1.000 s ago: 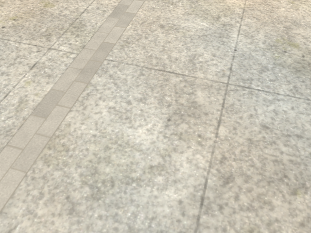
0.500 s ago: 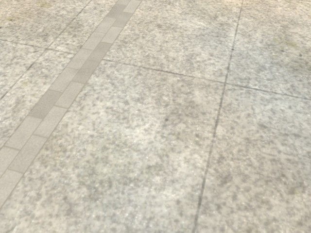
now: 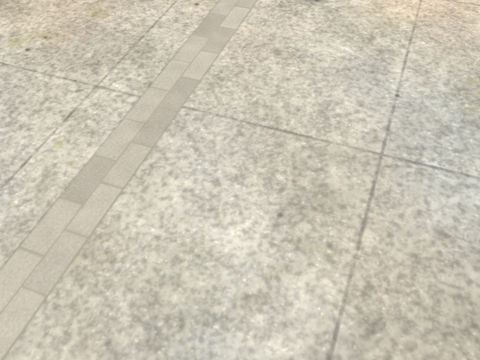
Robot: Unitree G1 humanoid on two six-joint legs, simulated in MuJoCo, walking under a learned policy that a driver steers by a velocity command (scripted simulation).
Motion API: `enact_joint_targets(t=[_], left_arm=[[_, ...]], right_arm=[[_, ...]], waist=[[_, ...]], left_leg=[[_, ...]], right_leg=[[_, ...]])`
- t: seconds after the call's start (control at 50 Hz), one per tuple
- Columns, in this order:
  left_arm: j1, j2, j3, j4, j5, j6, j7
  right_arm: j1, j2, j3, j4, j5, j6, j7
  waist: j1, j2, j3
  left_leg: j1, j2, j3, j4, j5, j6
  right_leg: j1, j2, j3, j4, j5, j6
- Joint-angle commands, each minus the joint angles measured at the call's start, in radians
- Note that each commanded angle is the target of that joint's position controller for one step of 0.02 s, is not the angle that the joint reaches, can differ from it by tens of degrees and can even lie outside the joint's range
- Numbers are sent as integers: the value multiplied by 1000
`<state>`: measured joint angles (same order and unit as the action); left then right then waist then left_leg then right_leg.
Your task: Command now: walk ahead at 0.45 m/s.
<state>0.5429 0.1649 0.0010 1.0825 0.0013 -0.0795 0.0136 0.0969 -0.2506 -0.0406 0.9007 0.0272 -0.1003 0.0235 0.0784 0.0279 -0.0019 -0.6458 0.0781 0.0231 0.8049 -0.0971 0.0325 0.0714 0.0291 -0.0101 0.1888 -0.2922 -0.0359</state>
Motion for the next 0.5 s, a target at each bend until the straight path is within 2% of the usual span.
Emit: enact_joint_targets(t=[0.02,0.06,0.08,0.1,0.12,0.14,0.16,0.18,0.2,0.22,0.24,0.26,0.28,0.3,0.32,0.36,0.38,0.42,0.46,0.5], left_arm=[[29,197,39,-40,-12,-10,15],[27,198,46,-38,-23,-10,15],[18,202,50,-40,-22,-7,15],[4,212,54,-45,-17,-2,14],[-8,220,58,-50,-9,6,12],[-17,205,53,-59,-1,15,9],[-36,182,38,-89,10,15,3],[101,9,-4,-100,1,-4,-6],[61,84,13,-88,-31,-32,-10],[-45,158,37,-127,-61,-43,-9],[-114,173,42,-144,-60,-44,0],[-141,163,51,-146,-47,-35,10],[-112,145,58,-136,-42,-17,13],[-90,119,59,-129,-42,1,11],[-84,102,60,-129,-42,16,11],[-136,108,69,-160,-35,34,14],[-175,116,73,-178,-31,37,14],[-249,121,76,-210,-21,28,10],[-307,97,66,-232,-10,14,-5],[-397,73,51,-257,0,9,-21]], right_arm=[[-169,-11,15,-108,4,-8,12],[-193,-39,10,-126,6,-9,17],[-182,-57,4,-129,5,-12,20],[-144,-80,-7,-125,3,-15,21],[-58,-109,-24,-103,4,-16,19],[107,-147,-49,-54,8,-13,12],[293,-211,-71,-16,2,-8,-1],[384,-292,-84,7,-25,-4,2],[349,-203,-59,6,-23,-8,5],[244,-149,-43,-3,-17,-14,4],[148,-114,-32,-21,-16,-21,6],[93,-86,-26,-20,-25,-28,12],[66,-58,-19,-12,-35,-33,13],[65,-44,-19,1,-39,-34,14],[78,-44,-20,14,-39,-38,13],[91,-68,-26,32,-38,-44,5],[102,-80,-29,38,-40,-44,-1],[128,-87,-26,53,-48,-38,-14],[126,-104,-24,53,-48,-27,-27],[167,-122,-22,64,-37,-16,-38]], waist=[[-13,-134,164],[-30,-127,173],[-50,-127,156],[-80,-139,115],[-129,-155,44],[-208,-151,-54],[-284,-88,-179],[-202,210,-369],[-219,190,-356],[-186,143,-172],[-151,47,-91],[-118,8,-43],[-77,34,-28],[-61,58,-16],[-53,56,1],[-44,47,45],[-48,36,58],[-55,5,88],[-57,10,81],[-95,0,66]], left_leg=[[40,-33,30,-166,91,-7],[51,-35,13,-225,99,19],[78,-43,12,-246,86,35],[143,-65,23,-250,66,53],[262,-97,44,-238,40,72],[478,-122,52,-243,29,98],[786,32,-125,-240,-43,153],[1089,318,-641,-390,-315,307],[1028,330,-825,-543,-383,293],[869,311,-646,-549,-335,233],[701,278,-482,-568,-210,198],[568,238,-364,-597,-111,171],[492,193,-256,-625,-67,146],[447,172,-196,-649,-50,141],[419,163,-149,-670,-18,147],[400,161,-79,-701,25,157],[413,165,-58,-710,38,161],[425,154,-3,-696,225,168],[420,115,81,-665,396,150],[446,113,107,-637,470,146]], right_leg=[[-164,-236,118,-124,281,-145],[-101,-265,108,-104,339,-133],[-59,-276,98,-67,429,-120],[-23,-280,82,2,603,-107],[-9,-269,58,121,800,-91],[-65,-229,39,320,903,-68],[-287,-181,26,616,680,-37],[-626,20,24,1019,-54,22],[-718,15,179,1177,-239,0],[-797,-39,160,1214,-175,-17],[-756,-102,135,1175,-73,-23],[-700,-136,126,1117,-12,-24],[-632,-166,135,1070,24,-27],[-595,-172,132,1045,35,-31],[-590,-175,124,1033,39,-33],[-657,-180,129,997,95,-29],[-705,-181,140,966,138,-24],[-745,-158,144,839,219,-8],[-679,-136,76,644,318,0],[-625,-114,5,524,385,9]])
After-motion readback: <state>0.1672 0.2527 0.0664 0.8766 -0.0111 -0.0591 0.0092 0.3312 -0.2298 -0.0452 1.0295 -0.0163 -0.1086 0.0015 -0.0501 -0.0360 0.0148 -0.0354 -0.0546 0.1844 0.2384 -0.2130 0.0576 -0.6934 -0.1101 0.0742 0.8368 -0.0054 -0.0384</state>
